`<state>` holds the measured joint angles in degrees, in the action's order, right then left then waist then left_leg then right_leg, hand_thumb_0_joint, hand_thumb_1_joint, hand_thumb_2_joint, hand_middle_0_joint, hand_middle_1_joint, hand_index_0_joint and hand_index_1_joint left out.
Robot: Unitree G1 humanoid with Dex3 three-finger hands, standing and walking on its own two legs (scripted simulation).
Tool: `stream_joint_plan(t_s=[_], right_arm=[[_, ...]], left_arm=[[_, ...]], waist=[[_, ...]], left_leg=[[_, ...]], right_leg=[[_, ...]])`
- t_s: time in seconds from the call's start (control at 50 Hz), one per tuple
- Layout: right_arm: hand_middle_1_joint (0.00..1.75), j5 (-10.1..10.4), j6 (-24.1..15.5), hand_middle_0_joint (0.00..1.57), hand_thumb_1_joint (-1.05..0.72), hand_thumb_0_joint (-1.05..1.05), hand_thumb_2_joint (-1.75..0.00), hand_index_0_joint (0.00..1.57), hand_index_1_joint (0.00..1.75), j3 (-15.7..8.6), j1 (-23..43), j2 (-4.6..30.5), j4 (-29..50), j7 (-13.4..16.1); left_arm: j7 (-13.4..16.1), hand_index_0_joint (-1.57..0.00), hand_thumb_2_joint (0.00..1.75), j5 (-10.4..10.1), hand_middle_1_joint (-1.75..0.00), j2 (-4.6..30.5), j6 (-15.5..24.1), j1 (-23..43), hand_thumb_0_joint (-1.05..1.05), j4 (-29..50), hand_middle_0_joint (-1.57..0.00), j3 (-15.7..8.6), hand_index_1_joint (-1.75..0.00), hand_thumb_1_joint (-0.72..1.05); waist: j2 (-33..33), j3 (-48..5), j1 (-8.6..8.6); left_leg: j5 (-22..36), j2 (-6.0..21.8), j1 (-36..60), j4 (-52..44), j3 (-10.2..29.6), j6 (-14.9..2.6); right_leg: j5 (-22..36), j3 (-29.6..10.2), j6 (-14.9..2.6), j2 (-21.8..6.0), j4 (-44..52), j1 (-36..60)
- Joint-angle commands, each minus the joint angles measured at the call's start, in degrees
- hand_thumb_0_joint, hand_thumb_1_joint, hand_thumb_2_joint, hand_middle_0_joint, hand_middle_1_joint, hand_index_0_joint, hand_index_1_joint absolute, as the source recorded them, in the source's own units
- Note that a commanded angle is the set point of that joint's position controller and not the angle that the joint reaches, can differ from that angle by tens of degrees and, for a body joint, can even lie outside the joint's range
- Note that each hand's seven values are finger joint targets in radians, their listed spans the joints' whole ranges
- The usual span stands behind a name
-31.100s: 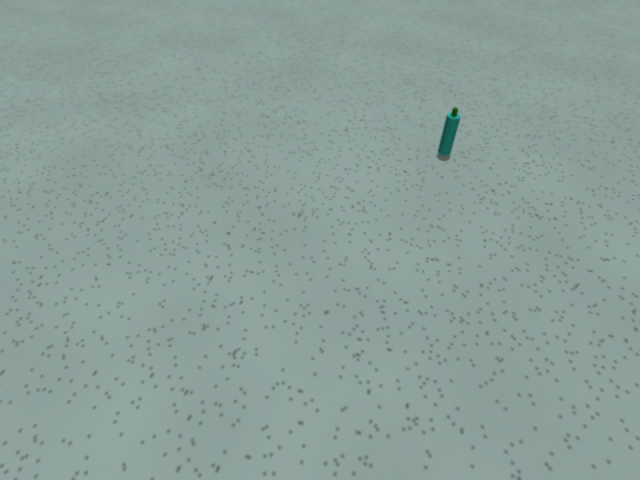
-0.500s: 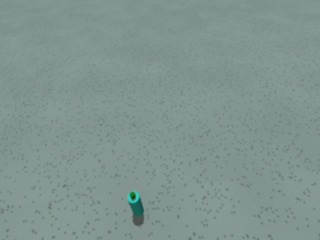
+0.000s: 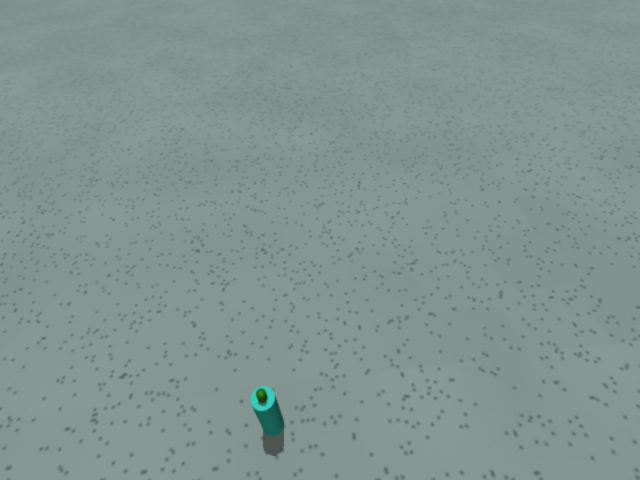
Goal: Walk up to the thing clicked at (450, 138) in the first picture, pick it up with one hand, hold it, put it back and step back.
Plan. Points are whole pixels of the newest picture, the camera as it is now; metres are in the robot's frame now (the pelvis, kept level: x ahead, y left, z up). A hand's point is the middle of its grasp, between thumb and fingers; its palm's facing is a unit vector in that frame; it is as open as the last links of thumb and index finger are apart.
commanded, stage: stand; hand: left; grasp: from the side
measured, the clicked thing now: (267, 409) +0.43 +0.21 -0.65
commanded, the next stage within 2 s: step back in 0.52 s
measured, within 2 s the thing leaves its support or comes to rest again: neither
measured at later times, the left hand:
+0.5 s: hand out of the picture +0.08 +0.24 -0.16, palm faces -0.01 -0.94 -0.34, open 7.4 cm
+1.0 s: hand out of the picture +0.08 +0.30 -0.18, palm faces -0.02 -0.93 -0.37, open 7.4 cm
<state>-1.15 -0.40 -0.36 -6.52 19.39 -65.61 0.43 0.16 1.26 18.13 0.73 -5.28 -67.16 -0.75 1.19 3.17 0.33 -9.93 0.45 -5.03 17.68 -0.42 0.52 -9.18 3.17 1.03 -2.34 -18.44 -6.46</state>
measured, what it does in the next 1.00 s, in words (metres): lifts its right foot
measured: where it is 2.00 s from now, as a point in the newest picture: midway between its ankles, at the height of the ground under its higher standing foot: outside the picture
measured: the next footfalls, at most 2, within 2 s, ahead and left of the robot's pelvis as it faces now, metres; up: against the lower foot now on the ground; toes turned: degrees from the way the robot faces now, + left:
right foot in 1.22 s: -0.11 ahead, -0.10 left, +0.00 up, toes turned -1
left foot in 1.54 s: -0.18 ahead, +0.15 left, +0.00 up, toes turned -2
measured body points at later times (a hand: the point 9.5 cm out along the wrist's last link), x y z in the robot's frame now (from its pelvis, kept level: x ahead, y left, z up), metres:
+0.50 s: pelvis +0.01 +0.00 +0.00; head +0.01 -0.01 +0.45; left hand +0.08 +0.29 -0.13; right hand +0.08 -0.30 -0.14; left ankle +0.00 +0.12 -0.75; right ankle +0.01 -0.13 -0.75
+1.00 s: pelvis -0.07 +0.04 -0.02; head +0.00 +0.06 +0.42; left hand +0.08 +0.35 -0.15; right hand -0.01 -0.28 -0.14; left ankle -0.05 +0.13 -0.75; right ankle -0.08 -0.10 -0.67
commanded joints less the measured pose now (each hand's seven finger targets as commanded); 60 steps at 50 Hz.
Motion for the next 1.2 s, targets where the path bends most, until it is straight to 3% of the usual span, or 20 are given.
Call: stream_joint_plan(t_s=[0.0, 0.48, 0.5, 0.56, 0.64, 0.7, 0.72, 0.76, 0.78, 0.8, 0.82, 0.84, 0.86, 0.9, 0.92, 1.02, 1.06, 1.12, 1.16, 1.18], right_arm=[[0.30, 0.02, -1.07, 0.20, -0.90, 0.00, -0.90, 0.20, 0.30, -1.87, 2.28, 11.26, 2.80, 0.62], [0.30, 0.09, -1.21, 0.20, -0.90, 0.00, -0.90, 0.20, 0.30, -1.80, 2.55, 11.60, 3.39, 0.55], [0.30, 1.02, -0.21, 0.20, -0.90, 0.00, -0.90, 0.20, 0.30, -3.43, 4.22, 15.53, 4.89, 0.05], [0.30, 1.72, 0.61, 0.20, -0.90, 0.00, -0.90, 0.20, 0.30, -3.81, 1.67, 14.34, 6.99, -0.28], [0.30, 1.53, 1.76, 0.20, -0.90, 0.00, -0.90, 0.20, 0.30, -4.49, 1.19, 13.67, 9.69, -0.54], [0.30, 1.04, 3.13, 0.20, -0.90, 0.00, -0.90, 0.20, 0.30, -4.86, -2.87, 12.48, 10.98, -1.19], [0.30, 1.17, 3.41, 0.20, -0.90, 0.00, -0.90, 0.20, 0.30, -5.02, -5.49, 12.79, 11.28, -1.39], [0.30, 1.35, 2.89, 0.20, -0.90, 0.00, -0.90, 0.20, 0.30, -5.47, -7.26, 13.07, 11.41, -1.62], [0.30, 0.97, 2.36, 0.20, -0.90, 0.00, -0.90, 0.20, 0.30, -5.63, -7.63, 13.45, 11.28, -1.48], [0.30, -0.17, 1.87, 0.20, -0.90, 0.00, -0.90, 0.20, 0.30, -6.29, -5.83, 15.73, 11.98, -1.14], [0.30, -1.34, 1.33, 0.20, -0.90, 0.00, -0.90, 0.20, 0.30, -7.22, -4.50, 20.36, 13.13, -0.86], [0.30, -0.94, 0.86, 0.20, -0.90, 0.00, -0.90, 0.20, 0.30, -7.70, -3.62, 23.19, 14.37, -0.64], [0.30, -0.69, 0.74, 0.20, -0.90, 0.00, -0.90, 0.20, 0.30, -7.55, -2.44, 22.35, 15.24, -0.37], [0.30, -1.04, 0.70, 0.20, -0.90, 0.00, -0.90, 0.20, 0.30, -6.67, 2.59, 18.11, 17.10, 0.60], [0.30, -1.10, 0.70, 0.20, -0.90, 0.00, -0.90, 0.20, 0.30, -6.38, 2.74, 16.98, 17.68, 0.97], [0.30, -0.50, 0.63, 0.20, -0.90, 0.00, -0.90, 0.20, 0.30, -6.59, -4.18, 15.67, 18.23, 1.67], [0.30, -0.57, 0.81, 0.20, -0.90, 0.00, -0.90, 0.20, 0.30, -6.76, -4.70, 16.44, 18.74, 1.66], [0.30, -0.37, 1.33, 0.20, -0.90, 0.00, -0.90, 0.20, 0.30, -6.56, -2.52, 17.43, 19.79, 1.44], [0.30, 0.29, 1.91, 0.20, -0.90, 0.00, -0.90, 0.20, 0.30, -6.36, -0.72, 17.61, 20.25, 1.07], [0.30, 0.74, 2.06, 0.20, -0.90, 0.00, -0.90, 0.20, 0.30, -5.98, -0.84, 16.41, 20.11, 0.87]], left_arm=[[0.88, -0.20, 0.90, -0.34, -0.30, 12.24, 1.04, 2.23, 0.00, 3.39, -0.20, -1.98, -0.30, 0.90], [0.74, -0.20, 0.90, -0.43, -0.30, 12.76, 1.06, 1.98, 0.00, 4.28, -0.20, -2.11, -0.30, 0.90], [0.85, -0.20, 0.90, -1.71, -0.30, 17.47, 0.51, 2.16, 0.00, 5.68, -0.20, -4.80, -0.30, 0.90], [1.14, -0.20, 0.90, -1.81, -0.30, 16.47, 0.11, 0.88, 0.00, 8.67, -0.20, -5.31, -0.30, 0.90], [1.00, -0.20, 0.90, -1.08, -0.30, 17.34, -0.79, 2.72, 0.00, 12.25, -0.20, -5.85, -0.30, 0.90], [1.19, -0.20, 0.90, 0.14, -0.30, 19.65, -1.31, 6.98, 0.00, 15.99, -0.20, -6.46, -0.30, 0.90], [1.28, -0.20, 0.90, 0.42, -0.30, 20.19, -1.34, 9.06, 0.00, 17.18, -0.20, -6.66, -0.30, 0.90], [1.39, -0.20, 0.90, 0.45, -0.30, 18.47, -1.67, 10.37, 0.00, 18.33, -0.20, -5.93, -0.30, 0.90], [1.27, -0.20, 0.90, 0.11, -0.30, 17.45, -2.09, 9.96, 0.00, 18.59, -0.20, -5.59, -0.30, 0.90], [1.15, -0.20, 0.90, -0.52, -0.30, 15.16, -2.75, 7.57, 0.00, 18.78, -0.20, -5.17, -0.30, 0.90], [1.33, -0.20, 0.90, -1.17, -0.30, 12.43, -3.21, 6.02, 0.00, 19.45, -0.20, -4.85, -0.30, 0.90], [1.86, -0.20, 0.90, -0.65, -0.30, 13.53, -3.47, 4.23, 0.00, 19.34, -0.20, -5.27, -0.30, 0.90], [2.26, -0.20, 0.90, -0.52, -0.30, 14.18, -3.47, 4.53, 0.00, 18.72, -0.20, -5.41, -0.30, 0.90], [2.50, -0.20, 0.90, -1.14, -0.30, 14.66, -3.44, 1.83, 0.00, 17.83, -0.20, -5.31, -0.30, 0.90], [2.34, -0.20, 0.90, -1.40, -0.30, 14.76, -3.46, 0.59, 0.00, 17.52, -0.20, -5.23, -0.30, 0.90], [1.79, -0.20, 0.90, -0.52, -0.30, 14.18, -2.59, 0.96, 0.00, 20.76, -0.20, -5.91, -0.30, 0.90], [1.56, -0.20, 0.90, -0.50, -0.30, 13.97, -2.39, 1.14, 0.00, 21.47, -0.20, -6.02, -0.30, 0.90], [1.02, -0.20, 0.90, -0.38, -0.30, 13.22, -1.93, -3.11, 0.00, 20.30, -0.20, -6.25, -0.30, 0.90], [0.90, -0.20, 0.90, 0.00, -0.30, 12.57, -1.47, -7.86, 0.00, 18.24, -0.20, -6.46, -0.30, 0.90], [1.04, -0.20, 0.90, 0.62, -0.30, 13.72, -1.11, -9.00, 0.00, 17.95, -0.20, -6.73, -0.30, 0.90]], waist=[[-1.09, -4.02, -0.03], [-0.97, -4.71, -0.16], [-2.07, 1.35, -0.21], [-2.54, -5.57, -1.04], [-5.46, -8.65, -1.08], [-13.41, -7.12, -2.13], [-14.23, -6.58, -3.40], [-12.03, -6.27, -4.21], [-8.39, -5.81, -4.01], [1.92, -4.54, -2.69], [11.98, -3.23, -1.67], [10.06, -5.15, -2.12], [9.17, -6.56, -2.61], [6.20, -5.97, 0.62], [6.45, -5.91, 0.87], [5.03, -7.09, -2.29], [5.42, -6.56, -2.96], [7.16, -8.19, -1.84], [6.35, -9.78, 0.49], [4.83, -10.15, 0.77]], left_leg=[[5.87, 6.81, -1.55, -3.01, 5.48, -1.28], [8.25, 7.17, -0.71, -3.08, 5.04, -1.33], [16.41, 6.08, -5.12, 3.29, 5.76, -2.64], [19.15, 5.83, -4.57, 8.24, 4.69, -3.86], [10.77, 2.11, -5.73, 17.97, 2.38, -3.81], [-16.96, -2.72, -8.18, 32.85, 1.77, -3.26], [-19.71, -0.98, -7.54, 34.16, 4.54, -3.63], [-13.34, -0.17, -7.88, 25.02, 3.90, -3.57], [-2.83, 0.51, -8.70, 15.91, 3.04, -3.05], [10.37, 6.35, -9.54, 6.74, 11.91, -4.22], [22.56, 14.54, -5.88, 2.38, 25.09, -7.78], [28.84, 18.91, -7.02, 4.19, 27.35, -13.76], [28.74, 19.95, -7.19, 4.32, 29.40, -15.76], [28.64, 14.94, -3.93, 8.64, 18.85, -13.99], [27.79, 13.27, -4.56, 9.71, 15.89, -13.27], [30.36, 15.47, 4.78, 12.10, 16.83, -16.42], [27.65, 14.96, 3.64, 12.18, 15.73, -16.30], [19.56, 13.26, -0.54, 13.44, 13.87, -13.62], [15.61, 11.71, -5.23, 16.34, 11.87, -11.05], [10.44, 10.37, -10.21, 17.75, 11.00, -8.38]], right_leg=[[5.23, -5.91, -1.34, -5.92, 3.32, 2.32], [8.75, -5.75, -1.68, -6.20, 2.63, 3.31], [16.83, -6.32, -2.24, -5.57, -2.10, -1.88], [18.10, -5.98, -4.34, -5.92, -5.77, 0.02], [16.25, -10.54, -8.82, -10.61, -5.71, -4.09], [15.06, -16.85, -15.51, -19.23, -2.89, -10.78], [13.77, -16.46, -15.27, -19.99, -3.75, -13.46], [12.10, -11.84, -11.55, -15.26, -10.07, -12.15], [8.52, -8.81, -8.65, -11.36, -15.10, -10.56], [0.26, -5.24, -5.56, -4.00, -23.76, -12.43], [-20.58, -5.24, -3.18, 6.52, -32.77, -21.09], [-28.06, -11.53, -2.79, 7.60, -40.84, -20.25], [-28.97, -14.42, -2.78, 8.38, -46.03, -20.13], [-23.13, -15.42, -2.97, 7.47, -51.68, -23.43], [-20.81, -14.48, -2.51, 7.51, -52.86, -23.67], [-22.53, -11.63, 0.33, 5.69, -44.44, -24.14], [-21.75, -9.91, 0.36, 4.95, -37.44, -21.86], [-17.29, -5.98, -0.71, 3.68, -22.54, -13.45], [-6.04, -3.27, -2.00, 4.12, -8.99, -4.48], [-0.96, -5.64, -3.13, 2.46, -5.95, 0.29]])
